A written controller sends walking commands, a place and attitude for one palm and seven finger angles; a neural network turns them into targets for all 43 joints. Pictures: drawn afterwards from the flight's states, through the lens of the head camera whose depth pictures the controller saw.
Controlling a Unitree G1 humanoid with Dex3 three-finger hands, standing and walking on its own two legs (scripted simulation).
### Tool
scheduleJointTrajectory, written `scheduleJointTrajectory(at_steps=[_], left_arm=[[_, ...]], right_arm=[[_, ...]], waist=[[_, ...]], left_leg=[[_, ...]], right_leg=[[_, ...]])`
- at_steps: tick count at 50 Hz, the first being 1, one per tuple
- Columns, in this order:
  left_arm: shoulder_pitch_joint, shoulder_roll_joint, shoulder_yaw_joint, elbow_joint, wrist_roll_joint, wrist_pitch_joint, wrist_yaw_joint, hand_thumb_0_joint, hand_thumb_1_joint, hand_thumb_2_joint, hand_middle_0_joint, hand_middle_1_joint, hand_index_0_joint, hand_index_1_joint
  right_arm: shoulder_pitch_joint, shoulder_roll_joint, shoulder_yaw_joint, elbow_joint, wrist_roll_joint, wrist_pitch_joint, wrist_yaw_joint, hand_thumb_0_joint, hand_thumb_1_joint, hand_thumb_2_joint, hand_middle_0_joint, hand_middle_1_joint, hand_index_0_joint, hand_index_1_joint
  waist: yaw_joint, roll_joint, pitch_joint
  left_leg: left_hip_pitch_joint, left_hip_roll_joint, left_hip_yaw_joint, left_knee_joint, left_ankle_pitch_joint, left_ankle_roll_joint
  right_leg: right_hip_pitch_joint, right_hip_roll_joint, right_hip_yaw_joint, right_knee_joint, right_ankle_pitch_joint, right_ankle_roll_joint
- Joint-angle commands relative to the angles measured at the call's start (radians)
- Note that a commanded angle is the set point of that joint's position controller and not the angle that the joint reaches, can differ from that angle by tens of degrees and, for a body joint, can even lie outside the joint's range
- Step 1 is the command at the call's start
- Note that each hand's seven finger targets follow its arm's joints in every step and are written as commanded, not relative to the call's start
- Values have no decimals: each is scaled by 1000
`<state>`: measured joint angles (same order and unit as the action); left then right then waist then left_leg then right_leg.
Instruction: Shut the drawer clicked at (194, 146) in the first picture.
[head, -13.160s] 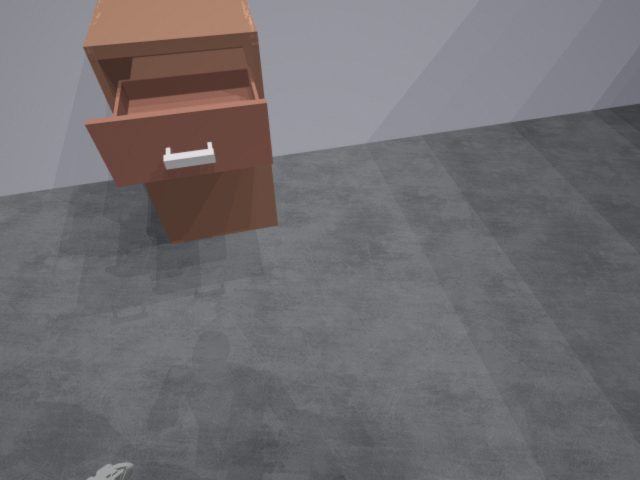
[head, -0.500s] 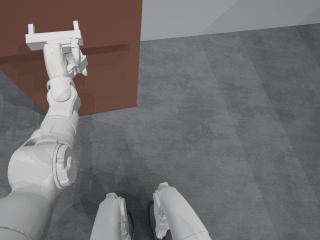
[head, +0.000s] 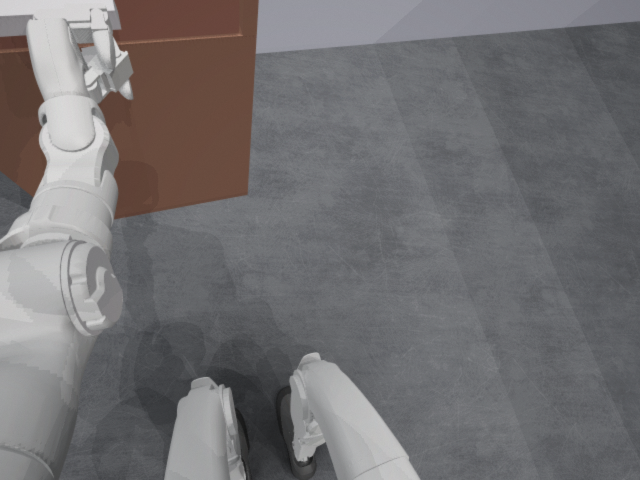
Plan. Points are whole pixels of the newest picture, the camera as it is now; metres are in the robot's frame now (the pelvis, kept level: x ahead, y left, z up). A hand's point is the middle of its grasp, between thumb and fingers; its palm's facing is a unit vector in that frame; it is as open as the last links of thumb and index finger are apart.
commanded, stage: push the drawer shut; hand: left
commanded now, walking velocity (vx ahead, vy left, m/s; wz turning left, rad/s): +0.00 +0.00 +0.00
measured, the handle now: out of the picture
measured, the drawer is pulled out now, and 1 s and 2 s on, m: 0.00 0.00 0.00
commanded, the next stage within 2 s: pull the fist back off the drawer in 0.14 s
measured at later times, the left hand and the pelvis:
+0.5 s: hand (124, 59) +0.59 +0.12 +0.03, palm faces +0.11 -0.99 -0.04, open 3.8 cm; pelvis -0.03 +0.01 -0.01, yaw -1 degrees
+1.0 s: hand (108, 64) +0.58 +0.13 +0.03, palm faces +0.14 -0.99 -0.03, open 3.5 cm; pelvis +0.01 +0.01 +0.01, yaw -1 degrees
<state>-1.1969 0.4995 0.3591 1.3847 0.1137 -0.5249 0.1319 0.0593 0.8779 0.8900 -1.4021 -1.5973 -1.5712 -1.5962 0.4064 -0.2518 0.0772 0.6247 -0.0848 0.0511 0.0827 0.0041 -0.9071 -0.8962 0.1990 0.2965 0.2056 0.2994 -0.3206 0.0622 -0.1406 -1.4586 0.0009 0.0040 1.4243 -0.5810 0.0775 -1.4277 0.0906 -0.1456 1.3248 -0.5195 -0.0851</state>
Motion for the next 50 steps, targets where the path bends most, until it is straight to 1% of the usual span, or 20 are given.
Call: scheduleJointTrajectory(at_steps=[1,2,6,7,8,9,12,16,19,21,22,26,28,31,34,40,41,43,47,50], left_arm=[[-759,336,47,-308,-26,-51,28,0,900,900,-1400,-1600,-1400,-1600],[-771,313,24,-305,-25,-47,27,0,900,900,-1400,-1600,-1400,-1600],[-793,373,46,-299,-23,-37,29,0,900,900,-1400,-1600,-1400,-1600],[-803,384,47,-304,-20,-40,28,0,900,900,-1400,-1600,-1400,-1600],[-813,359,21,-301,-21,-37,24,0,900,900,-1400,-1600,-1400,-1600],[-819,388,39,-310,-19,-40,25,0,900,900,-1400,-1600,-1400,-1600],[-822,388,28,-292,-21,-37,22,0,900,900,-1400,-1600,-1400,-1600],[-818,398,35,-294,-16,-29,25,0,900,900,-1400,-1600,-1400,-1600],[-829,362,15,-293,-9,-21,29,0,900,900,-1400,-1600,-1400,-1600],[-814,377,34,-276,-8,-9,32,0,900,900,-1400,-1600,-1400,-1600],[-822,381,40,-286,-5,-10,33,0,900,900,-1400,-1600,-1400,-1600],[-812,331,16,-276,1,8,41,0,900,900,-1400,-1600,-1400,-1600],[-806,364,50,-294,4,5,47,0,900,900,-1400,-1600,-1400,-1600],[-752,323,40,-277,-3,19,45,0,900,900,-1400,-1600,-1400,-1600],[-691,291,36,-319,-14,12,35,0,900,900,-1400,-1600,-1400,-1600],[-472,271,90,-389,-67,1,11,0,900,900,-1400,-1600,-1400,-1600],[-416,246,74,-385,-68,2,6,0,900,900,-1400,-1600,-1400,-1600],[-399,225,65,-416,-68,-12,4,0,900,900,-1400,-1600,-1400,-1600],[-411,153,12,-440,-68,-41,3,0,900,900,-1400,-1600,-1400,-1600],[-366,125,12,-443,-92,-50,-10,0,900,900,-1400,-1600,-1400,-1600]], right_arm=[[263,-216,-72,3,3,1,-25,0,-900,-900,200,300,200,300],[264,-212,-69,3,3,-2,-25,0,-900,-900,200,300,200,300],[254,-215,-58,-2,6,-13,-34,0,-900,-900,200,300,200,300],[253,-212,-55,-4,7,-16,-36,0,-900,-900,200,300,200,300],[247,-214,-55,-6,10,-21,-37,0,-900,-900,200,300,200,300],[248,-217,-53,-3,9,-26,-40,0,-900,-900,200,300,200,300],[243,-219,-47,-3,13,-39,-43,0,-900,-900,200,300,200,300],[243,-228,-46,-9,11,-49,-44,0,-900,-900,200,300,200,300],[249,-235,-49,-9,7,-54,-37,0,-900,-900,200,300,200,300],[256,-240,-50,-5,8,-54,-35,0,-900,-900,200,300,200,300],[265,-240,-50,-7,6,-56,-34,0,-900,-900,200,300,200,300],[268,-245,-58,-5,4,-55,-25,0,-900,-900,200,300,200,300],[279,-249,-60,-4,1,-54,-22,0,-900,-900,200,300,200,300],[277,-241,-63,-6,1,-49,-15,0,-900,-900,200,300,200,300],[274,-237,-71,-12,4,-41,-9,0,-900,-900,200,300,200,300],[253,-218,-80,-36,11,-21,0,0,-900,-900,200,300,200,300],[246,-214,-81,-41,13,-16,3,0,-900,-900,200,300,200,300],[240,-209,-85,-41,14,-9,7,0,-900,-900,200,300,200,300],[239,-198,-95,-23,13,0,12,0,-900,-900,200,300,200,300],[236,-198,-106,-19,13,10,10,0,-900,-900,200,300,200,300]], waist=[[-78,238,-674],[-89,254,-655],[-93,258,-634],[-95,277,-635],[-105,277,-639],[-102,278,-643],[-113,291,-619],[-104,290,-635],[-103,311,-636],[-99,277,-625],[-95,288,-636],[-93,286,-623],[-75,297,-642],[-65,270,-625],[-38,293,-651],[35,236,-692],[41,206,-683],[42,191,-670],[14,154,-618],[29,151,-649]], left_leg=[[434,25,-135,-107,354,-22],[434,26,-138,-113,347,-21],[366,31,-133,-102,281,-21],[370,32,-136,-107,276,-20],[372,33,-141,-108,264,-21],[370,36,-141,-106,254,-21],[372,39,-150,-118,210,-20],[375,43,-164,-121,188,-23],[426,45,-190,-139,170,-27],[411,48,-197,-140,151,-26],[428,47,-204,-147,155,-25],[445,52,-229,-156,128,-30],[476,54,-239,-162,151,-35],[453,50,-220,-156,174,-34],[509,53,-220,-165,232,-42],[499,44,-155,-163,360,-42],[487,43,-145,-166,370,-42],[491,42,-138,-165,399,-38],[479,36,-124,-156,416,-31],[515,31,-118,-153,476,-36]], right_leg=[[347,-19,187,-172,248,65],[330,-18,183,-173,240,64],[348,-30,231,-189,166,62],[333,-26,221,-186,159,60],[323,-30,227,-186,145,60],[320,-29,228,-185,134,61],[280,-25,218,-186,90,60],[265,-29,210,-172,72,56],[200,-24,171,-152,71,57],[201,-23,168,-151,61,58],[188,-18,149,-143,68,59],[146,-22,142,-136,62,59],[141,-21,127,-127,77,59],[173,-24,138,-138,83,56],[185,-23,128,-138,117,53],[358,-25,165,-167,208,49],[386,-26,167,-170,231,50],[395,-24,159,-165,275,53],[413,-26,170,-179,324,59],[437,-26,166,-172,399,60]])
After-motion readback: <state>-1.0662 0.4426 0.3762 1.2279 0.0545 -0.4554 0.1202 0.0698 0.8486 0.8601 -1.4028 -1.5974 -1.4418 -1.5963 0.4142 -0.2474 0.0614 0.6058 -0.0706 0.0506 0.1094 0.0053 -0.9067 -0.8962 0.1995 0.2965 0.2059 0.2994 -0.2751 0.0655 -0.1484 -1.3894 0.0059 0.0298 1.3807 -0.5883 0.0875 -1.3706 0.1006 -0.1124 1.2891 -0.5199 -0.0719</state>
